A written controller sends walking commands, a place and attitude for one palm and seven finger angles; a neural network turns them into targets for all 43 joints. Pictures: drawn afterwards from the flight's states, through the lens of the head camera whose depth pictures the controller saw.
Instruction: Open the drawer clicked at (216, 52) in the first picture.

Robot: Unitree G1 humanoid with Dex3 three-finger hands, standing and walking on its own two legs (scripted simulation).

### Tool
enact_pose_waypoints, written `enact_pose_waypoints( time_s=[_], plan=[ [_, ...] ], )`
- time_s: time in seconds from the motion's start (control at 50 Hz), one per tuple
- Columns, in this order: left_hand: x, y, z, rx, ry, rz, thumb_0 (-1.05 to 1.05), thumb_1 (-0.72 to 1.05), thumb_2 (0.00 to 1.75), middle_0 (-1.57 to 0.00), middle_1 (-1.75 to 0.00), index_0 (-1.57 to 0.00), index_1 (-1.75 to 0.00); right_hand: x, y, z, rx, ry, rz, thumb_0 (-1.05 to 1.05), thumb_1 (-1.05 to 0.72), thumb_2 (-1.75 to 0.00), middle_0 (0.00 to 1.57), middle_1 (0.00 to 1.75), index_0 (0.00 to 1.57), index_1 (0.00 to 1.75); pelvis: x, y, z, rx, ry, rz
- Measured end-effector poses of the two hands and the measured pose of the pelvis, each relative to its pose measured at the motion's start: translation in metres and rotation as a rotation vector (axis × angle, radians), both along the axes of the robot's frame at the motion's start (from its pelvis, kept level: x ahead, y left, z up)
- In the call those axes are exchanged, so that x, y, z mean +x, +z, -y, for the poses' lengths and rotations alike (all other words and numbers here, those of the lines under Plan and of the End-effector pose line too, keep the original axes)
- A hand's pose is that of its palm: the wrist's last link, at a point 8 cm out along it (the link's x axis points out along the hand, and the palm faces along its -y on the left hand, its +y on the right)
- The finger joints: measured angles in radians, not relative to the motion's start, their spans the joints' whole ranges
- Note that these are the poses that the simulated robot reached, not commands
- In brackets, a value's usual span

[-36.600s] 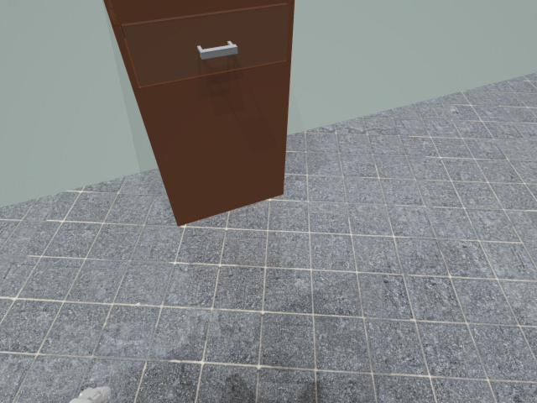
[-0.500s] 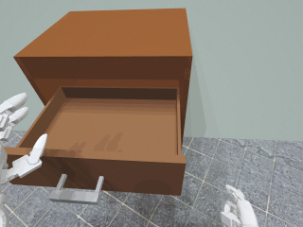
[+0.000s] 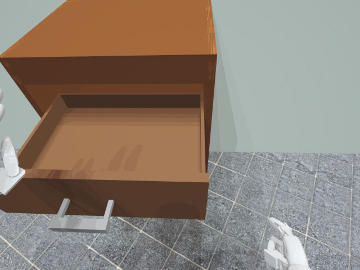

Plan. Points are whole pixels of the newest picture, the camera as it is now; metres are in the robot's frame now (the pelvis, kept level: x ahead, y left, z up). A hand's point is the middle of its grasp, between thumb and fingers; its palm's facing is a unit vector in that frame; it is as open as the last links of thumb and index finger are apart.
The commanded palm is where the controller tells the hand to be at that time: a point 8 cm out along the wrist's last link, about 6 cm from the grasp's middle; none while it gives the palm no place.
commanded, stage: step back with the hand held close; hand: left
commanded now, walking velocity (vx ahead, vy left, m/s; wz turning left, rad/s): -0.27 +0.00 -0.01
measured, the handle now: (84, 214) +0.22 +0.23 +0.04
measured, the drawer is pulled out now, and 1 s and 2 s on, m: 0.29 0.29 0.29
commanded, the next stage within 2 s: stop stepping back and stand still in 1.08 s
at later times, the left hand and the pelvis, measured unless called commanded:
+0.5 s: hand out of the picture +0.14 +0.26 +0.22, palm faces +0.41 -0.75 -0.52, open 7.4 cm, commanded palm +0.08 +0.30 +0.22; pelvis -0.06 +0.03 -0.01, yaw -2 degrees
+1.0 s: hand out of the picture +0.08 +0.23 +0.21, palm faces +0.32 -0.78 -0.53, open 7.4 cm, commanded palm +0.00 +0.29 +0.22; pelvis -0.15 +0.02 -0.01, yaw -4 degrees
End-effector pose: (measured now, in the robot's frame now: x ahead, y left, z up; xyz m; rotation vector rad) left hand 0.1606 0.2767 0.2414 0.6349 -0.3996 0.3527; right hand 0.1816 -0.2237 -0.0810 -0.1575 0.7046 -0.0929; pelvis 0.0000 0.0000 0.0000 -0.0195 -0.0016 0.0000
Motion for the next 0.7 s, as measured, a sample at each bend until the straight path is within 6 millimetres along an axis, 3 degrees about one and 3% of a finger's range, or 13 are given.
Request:
enact_pose_waypoints(
  time_s=[0.08, 0.18, 0.38, 0.48, 0.62, 0.7],
  plan=[
    [0.002, -0.017, 0.001, -0.019, -0.041, -0.085, 0.01, 0.89, 0.9, -0.21, -0.3, -0.21, -0.3, -0.017, -0.002, 0.007, -0.014, -0.054, -0.032, 0.01, -0.91, -0.9, 0.2, 0.3, 0.2, 0.3, -0.009, 0.0, -0.008, 0.003, -0.01, -0.021],
    [-0.009, -0.032, -0.001, -0.012, -0.096, -0.173, 0.01, 0.89, 0.9, -0.22, -0.3, -0.21, -0.3, -0.04, -0.002, 0.008, -0.042, -0.112, -0.065, 0.01, -0.91, -0.9, 0.2, 0.3, 0.2, 0.3, -0.019, -0.002, -0.018, 0.004, -0.013, -0.037],
    [-0.047, -0.007, -0.023, 0.086, -0.082, -0.017, 0.01, 0.88, 0.9, -0.22, -0.3, -0.21, -0.3, -0.064, 0.003, -0.019, -0.067, -0.072, -0.034, 0.01, -0.91, -0.9, 0.2, 0.3, 0.2, 0.3, -0.045, -0.007, -0.031, 0.019, -0.019, -0.036],
    [-0.059, -0.007, -0.022, 0.06, -0.057, 0.033, 0.01, 0.89, 0.9, -0.22, -0.3, -0.21, -0.3, -0.071, 0.0, -0.031, -0.023, -0.038, 0.017, 0.01, -0.91, -0.9, 0.2, 0.3, 0.2, 0.3, -0.06, -0.011, -0.03, 0.019, -0.031, -0.018],
    [-0.073, -0.023, -0.015, -0.033, -0.088, 0.042, 0.01, 0.89, 0.9, -0.22, -0.3, -0.21, -0.3, -0.098, -0.003, -0.024, -0.046, -0.033, -0.021, 0.01, -0.91, -0.89, 0.2, 0.3, 0.21, 0.3, -0.076, -0.013, -0.027, 0.002, -0.003, -0.02],
    [-0.082, -0.026, -0.023, -0.034, -0.104, 0.057, 0.01, 0.88, 0.9, -0.22, -0.3, -0.21, -0.3, -0.115, -0.001, -0.016, -0.116, -0.048, -0.068, 0.01, -0.91, -0.89, 0.2, 0.3, 0.2, 0.3, -0.083, -0.015, -0.033, -0.006, 0.024, -0.038]
  ],
)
